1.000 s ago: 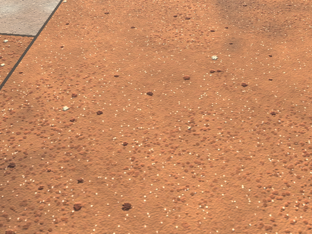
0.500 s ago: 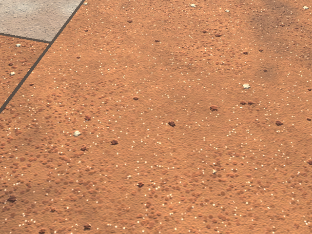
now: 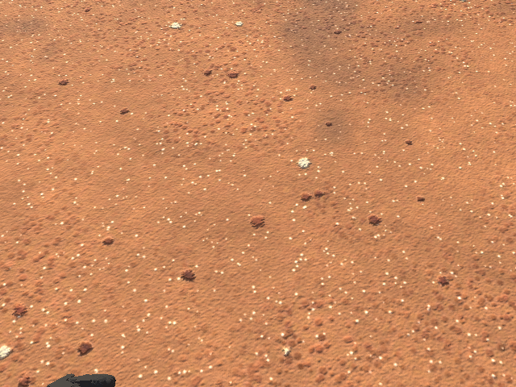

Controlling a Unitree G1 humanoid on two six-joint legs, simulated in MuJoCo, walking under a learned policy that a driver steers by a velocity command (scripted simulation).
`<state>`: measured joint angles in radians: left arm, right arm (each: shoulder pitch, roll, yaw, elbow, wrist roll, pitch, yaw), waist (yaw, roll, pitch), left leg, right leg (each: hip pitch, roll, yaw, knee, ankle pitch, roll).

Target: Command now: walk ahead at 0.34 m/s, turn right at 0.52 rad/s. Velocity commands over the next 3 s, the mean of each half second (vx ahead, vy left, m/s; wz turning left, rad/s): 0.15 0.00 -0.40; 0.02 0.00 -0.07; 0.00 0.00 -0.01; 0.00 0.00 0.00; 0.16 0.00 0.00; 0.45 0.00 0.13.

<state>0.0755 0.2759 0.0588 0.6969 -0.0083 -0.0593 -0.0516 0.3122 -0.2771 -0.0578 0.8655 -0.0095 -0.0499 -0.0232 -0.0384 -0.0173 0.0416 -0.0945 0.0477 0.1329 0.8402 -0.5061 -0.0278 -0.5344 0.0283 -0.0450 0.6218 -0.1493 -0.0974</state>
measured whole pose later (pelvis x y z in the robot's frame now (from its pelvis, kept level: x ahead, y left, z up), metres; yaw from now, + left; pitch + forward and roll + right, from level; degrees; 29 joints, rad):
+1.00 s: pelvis +0.18 +0.01 +0.02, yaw -13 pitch -1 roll +0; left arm 0.26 0.21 0.03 0.83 0.01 0.00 0.02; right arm 0.18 -0.24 -0.04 0.86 -0.01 -0.01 -0.02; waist -0.01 0.00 0.03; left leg -0.29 0.02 -0.03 0.55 -0.23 -0.03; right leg -0.19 0.00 0.05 0.56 -0.36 0.02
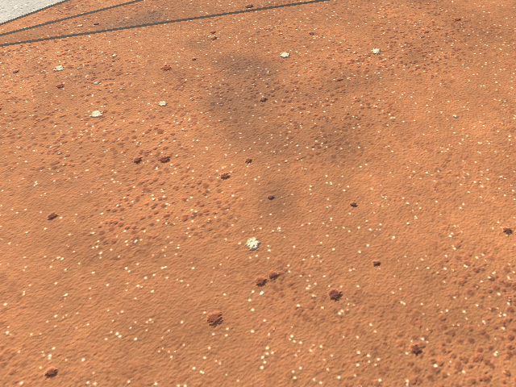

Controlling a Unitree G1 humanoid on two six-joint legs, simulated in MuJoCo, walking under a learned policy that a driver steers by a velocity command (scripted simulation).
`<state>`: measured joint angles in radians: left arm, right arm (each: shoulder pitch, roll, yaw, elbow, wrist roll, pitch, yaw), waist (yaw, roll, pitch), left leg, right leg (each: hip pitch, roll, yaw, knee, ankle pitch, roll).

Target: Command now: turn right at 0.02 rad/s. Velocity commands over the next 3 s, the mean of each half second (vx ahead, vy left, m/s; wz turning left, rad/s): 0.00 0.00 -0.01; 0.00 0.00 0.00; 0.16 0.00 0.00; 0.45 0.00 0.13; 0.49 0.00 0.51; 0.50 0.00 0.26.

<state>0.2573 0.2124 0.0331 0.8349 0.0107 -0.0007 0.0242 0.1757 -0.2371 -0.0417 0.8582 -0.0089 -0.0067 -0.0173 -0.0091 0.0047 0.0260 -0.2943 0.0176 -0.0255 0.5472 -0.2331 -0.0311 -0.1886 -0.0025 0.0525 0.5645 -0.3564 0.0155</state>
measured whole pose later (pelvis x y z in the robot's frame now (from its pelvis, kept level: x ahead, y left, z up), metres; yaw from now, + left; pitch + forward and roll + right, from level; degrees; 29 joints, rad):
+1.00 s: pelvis +0.00 +0.00 +0.00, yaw +1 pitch -1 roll +0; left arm 0.33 0.17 0.01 1.07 0.00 -0.01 0.04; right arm 0.21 -0.19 -0.03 1.12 0.00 0.02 -0.05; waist -0.01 0.01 0.04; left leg -0.27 0.03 -0.05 0.51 -0.22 -0.04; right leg -0.14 0.00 0.03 0.50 -0.33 0.01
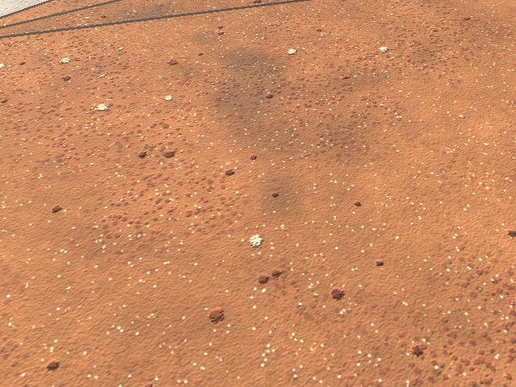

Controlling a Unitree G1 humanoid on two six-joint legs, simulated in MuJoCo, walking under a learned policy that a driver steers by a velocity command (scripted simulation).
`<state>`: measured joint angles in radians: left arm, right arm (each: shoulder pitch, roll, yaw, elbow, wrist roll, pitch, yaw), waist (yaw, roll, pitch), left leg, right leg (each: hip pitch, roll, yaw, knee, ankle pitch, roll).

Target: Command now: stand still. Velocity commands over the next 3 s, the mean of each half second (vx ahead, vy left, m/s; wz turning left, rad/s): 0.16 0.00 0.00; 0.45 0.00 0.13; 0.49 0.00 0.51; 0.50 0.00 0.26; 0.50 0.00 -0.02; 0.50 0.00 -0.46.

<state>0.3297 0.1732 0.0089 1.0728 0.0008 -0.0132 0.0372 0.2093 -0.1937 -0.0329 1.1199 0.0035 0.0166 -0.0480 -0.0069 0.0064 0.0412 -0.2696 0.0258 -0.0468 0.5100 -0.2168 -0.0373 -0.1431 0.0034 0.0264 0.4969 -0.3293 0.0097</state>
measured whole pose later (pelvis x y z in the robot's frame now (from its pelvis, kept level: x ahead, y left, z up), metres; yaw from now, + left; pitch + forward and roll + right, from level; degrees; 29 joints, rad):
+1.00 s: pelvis +0.33 -0.03 +0.00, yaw +5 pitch +1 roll -1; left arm 0.14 0.23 0.05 0.92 0.00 -0.12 -0.03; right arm 0.35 -0.24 -0.04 0.99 0.04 -0.08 -0.02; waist -0.01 0.04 0.04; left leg -0.41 0.05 -0.05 1.22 -0.34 0.05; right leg -0.33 0.01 -0.11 0.47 -0.16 -0.05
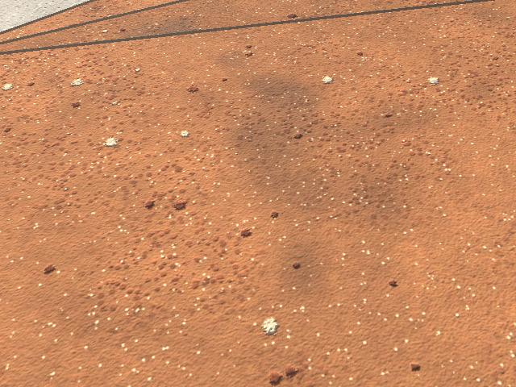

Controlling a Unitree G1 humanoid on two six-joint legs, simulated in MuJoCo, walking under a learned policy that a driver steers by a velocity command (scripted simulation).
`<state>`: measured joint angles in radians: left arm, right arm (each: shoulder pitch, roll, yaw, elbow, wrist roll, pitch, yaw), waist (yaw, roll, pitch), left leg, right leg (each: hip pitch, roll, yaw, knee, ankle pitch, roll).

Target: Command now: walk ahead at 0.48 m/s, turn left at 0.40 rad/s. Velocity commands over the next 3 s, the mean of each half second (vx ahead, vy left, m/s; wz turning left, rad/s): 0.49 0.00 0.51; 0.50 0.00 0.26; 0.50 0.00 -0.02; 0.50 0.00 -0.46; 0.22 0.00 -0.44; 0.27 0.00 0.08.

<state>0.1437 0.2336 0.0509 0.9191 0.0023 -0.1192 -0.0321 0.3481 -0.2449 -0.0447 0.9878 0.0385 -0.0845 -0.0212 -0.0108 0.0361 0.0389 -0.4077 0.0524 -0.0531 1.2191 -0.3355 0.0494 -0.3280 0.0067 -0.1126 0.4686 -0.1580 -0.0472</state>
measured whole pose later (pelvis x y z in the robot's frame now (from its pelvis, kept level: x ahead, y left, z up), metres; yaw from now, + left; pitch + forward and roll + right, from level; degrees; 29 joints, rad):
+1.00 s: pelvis +0.58 +0.12 -0.01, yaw +23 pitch +3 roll +0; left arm 0.06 0.26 0.05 0.79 0.00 -0.13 -0.04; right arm 0.38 -0.27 -0.07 0.87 0.01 -0.06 -0.01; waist -0.05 0.01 0.02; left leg -0.14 -0.06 -0.11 0.86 -0.51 0.05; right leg -0.48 0.02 -0.05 0.55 -0.13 -0.06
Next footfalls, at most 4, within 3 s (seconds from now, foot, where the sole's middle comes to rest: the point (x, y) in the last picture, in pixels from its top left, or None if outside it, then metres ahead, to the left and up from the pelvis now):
0.42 left None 0.38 0.17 -0.77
0.94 right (242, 289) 0.75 0.09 -0.77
1.48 left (134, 239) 0.93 0.42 -0.77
2.02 right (203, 161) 1.25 0.23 -0.77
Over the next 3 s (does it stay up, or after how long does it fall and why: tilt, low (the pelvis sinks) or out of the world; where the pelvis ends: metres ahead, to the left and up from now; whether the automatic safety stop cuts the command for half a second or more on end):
stays up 1.40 0.27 0.00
